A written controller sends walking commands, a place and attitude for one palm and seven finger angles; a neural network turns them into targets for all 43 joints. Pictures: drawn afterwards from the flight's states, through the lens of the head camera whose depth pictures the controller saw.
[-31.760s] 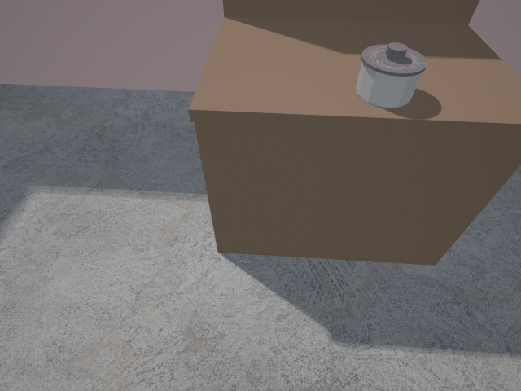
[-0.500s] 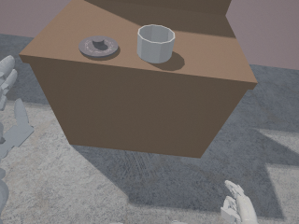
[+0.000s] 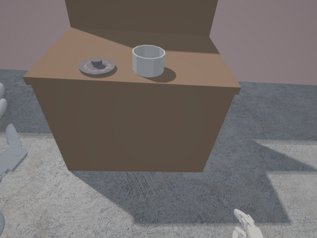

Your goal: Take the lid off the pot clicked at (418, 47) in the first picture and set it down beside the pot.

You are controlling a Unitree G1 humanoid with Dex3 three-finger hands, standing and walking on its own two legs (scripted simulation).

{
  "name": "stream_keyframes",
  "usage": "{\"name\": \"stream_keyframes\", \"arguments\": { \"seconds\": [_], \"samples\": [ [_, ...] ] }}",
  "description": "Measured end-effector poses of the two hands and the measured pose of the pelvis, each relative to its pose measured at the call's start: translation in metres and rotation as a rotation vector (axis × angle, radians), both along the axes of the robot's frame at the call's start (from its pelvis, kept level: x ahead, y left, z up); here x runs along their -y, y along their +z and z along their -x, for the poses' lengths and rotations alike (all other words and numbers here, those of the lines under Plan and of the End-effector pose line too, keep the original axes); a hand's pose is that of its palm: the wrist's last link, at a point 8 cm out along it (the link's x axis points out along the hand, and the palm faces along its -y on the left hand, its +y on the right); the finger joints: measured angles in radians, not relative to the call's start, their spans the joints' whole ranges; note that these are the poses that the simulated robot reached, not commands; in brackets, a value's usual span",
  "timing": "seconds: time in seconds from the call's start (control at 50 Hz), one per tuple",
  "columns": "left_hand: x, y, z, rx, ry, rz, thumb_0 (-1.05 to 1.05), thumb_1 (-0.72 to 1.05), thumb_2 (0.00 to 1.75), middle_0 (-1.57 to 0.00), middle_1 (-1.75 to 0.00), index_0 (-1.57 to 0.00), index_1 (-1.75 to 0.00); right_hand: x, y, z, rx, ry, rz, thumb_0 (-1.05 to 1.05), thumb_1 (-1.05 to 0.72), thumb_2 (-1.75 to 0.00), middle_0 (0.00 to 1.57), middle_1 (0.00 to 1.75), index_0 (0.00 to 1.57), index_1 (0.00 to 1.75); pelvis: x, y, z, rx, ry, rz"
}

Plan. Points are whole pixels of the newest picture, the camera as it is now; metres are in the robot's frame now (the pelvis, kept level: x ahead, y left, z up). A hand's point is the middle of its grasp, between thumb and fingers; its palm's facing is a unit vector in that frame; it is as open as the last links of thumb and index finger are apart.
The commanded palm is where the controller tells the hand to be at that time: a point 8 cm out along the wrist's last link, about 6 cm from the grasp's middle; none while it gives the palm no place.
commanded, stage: stop stepping back and stand still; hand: left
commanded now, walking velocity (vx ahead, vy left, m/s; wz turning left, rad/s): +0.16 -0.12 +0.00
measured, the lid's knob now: (96, 61) +0.86 +0.29 +0.05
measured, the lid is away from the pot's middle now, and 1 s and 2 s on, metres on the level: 0.25 0.25 0.25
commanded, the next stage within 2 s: let the arm hang, fingers relaxed in 0.14 s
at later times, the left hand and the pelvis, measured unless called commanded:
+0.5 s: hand out of the picture +0.10 +0.17 -0.16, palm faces +0.06 -0.98 -0.17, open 7.4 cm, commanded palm none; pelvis -0.01 +0.00 -0.03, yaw +8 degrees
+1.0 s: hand out of the picture +0.01 +0.19 -0.16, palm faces +0.09 -0.96 -0.26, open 7.4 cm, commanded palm none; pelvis -0.01 -0.01 +0.01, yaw +6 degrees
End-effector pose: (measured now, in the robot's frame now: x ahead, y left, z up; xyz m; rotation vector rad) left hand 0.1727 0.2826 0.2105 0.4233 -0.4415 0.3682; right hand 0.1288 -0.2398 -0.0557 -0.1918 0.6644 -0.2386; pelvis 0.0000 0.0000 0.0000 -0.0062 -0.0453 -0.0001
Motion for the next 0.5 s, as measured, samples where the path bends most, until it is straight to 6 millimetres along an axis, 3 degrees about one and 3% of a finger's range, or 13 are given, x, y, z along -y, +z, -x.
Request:
{"name": "stream_keyframes", "arguments": {
  "seconds": [0.06,0.12,0.2,0.24,0.28,0.32,0.36,0.42,0.46,0.5],
  "samples": [
    [0.027,0.002,0.018,-0.045,-0.083,-0.079,0.02,0.89,0.9,-0.2,-0.3,-0.2,-0.3,-0.003,-0.002,0.002,-0.023,0.049,-0.006,0.01,-0.9,-0.9,0.2,0.3,0.2,0.3,0.008,-0.001,0.0,-0.026,0.011,-0.007],
    [0.039,0.016,0.038,-0.031,-0.133,-0.168,0.02,0.88,0.9,-0.21,-0.3,-0.21,-0.3,-0.001,-0.012,0.0,-0.098,0.083,0.01,0.01,-0.9,-0.9,0.2,0.3,0.21,0.3,0.009,-0.003,0.007,-0.025,0.019,0.005],
    [0.024,0.046,0.051,0.078,-0.052,-0.239,0.02,0.88,0.9,-0.22,-0.3,-0.21,-0.3,-0.002,-0.013,-0.004,-0.141,0.088,0.026,0.01,-0.9,-0.9,0.2,0.3,0.21,0.3,0.004,0.002,0.003,-0.023,0.024,-0.005],
    [0.009,0.046,0.047,0.11,0.008,-0.239,0.01,0.88,0.9,-0.21,-0.3,-0.21,-0.3,-0.002,-0.017,-0.009,-0.109,0.1,0.022,0.01,-0.9,-0.9,0.2,0.3,0.21,0.3,-0.003,-0.001,0.0,-0.032,0.036,0.005],
    [-0.012,0.006,0.021,-0.029,0.063,-0.156,0.0,0.88,0.9,-0.21,-0.3,-0.21,-0.3,0.001,-0.036,-0.013,-0.1,0.122,0.005,0.01,-0.9,-0.9,0.2,0.3,0.21,0.3,-0.012,-0.012,0.002,-0.054,0.066,0.025],
    [-0.027,-0.061,-0.005,-0.3,0.116,0.006,0.0,0.89,0.9,-0.2,-0.3,-0.2,-0.3,0.003,-0.051,-0.009,-0.138,0.118,-0.019,0.01,-0.9,-0.9,0.2,0.3,0.21,0.3,-0.013,-0.014,0.005,-0.053,0.094,0.009],
    [-0.023,-0.136,-0.014,-0.592,0.135,0.156,0.0,0.9,0.9,-0.19,-0.3,-0.19,-0.3,0.003,-0.061,0.002,-0.179,0.117,-0.036,0.01,-0.9,-0.9,0.2,0.3,0.2,0.3,-0.009,-0.014,0.007,-0.047,0.111,-0.002],
    [0.01,-0.242,0.008,-0.953,0.094,0.289,0.01,0.91,0.9,-0.19,-0.3,-0.19,-0.3,0.006,-0.075,0.023,-0.256,0.112,-0.052,0.01,-0.9,-0.9,0.2,0.3,0.2,0.3,0.004,-0.023,0.009,-0.027,0.106,-0.047],
    [0.04,-0.301,0.043,-1.169,0.058,0.39,0.01,0.91,0.9,-0.19,-0.3,-0.19,-0.3,0.01,-0.083,0.04,-0.336,0.095,-0.049,0.01,-0.9,-0.9,0.2,0.3,0.2,0.3,0.007,-0.027,0.012,0.003,0.121,-0.023],
    [0.068,-0.342,0.087,-1.372,0.028,0.489,0.01,0.91,0.9,-0.19,-0.3,-0.19,-0.3,0.012,-0.086,0.06,-0.424,0.072,-0.04,0.01,-0.9,-0.9,0.2,0.3,0.2,0.3,0.005,-0.026,0.013,0.011,0.141,0.012]
  ]
}}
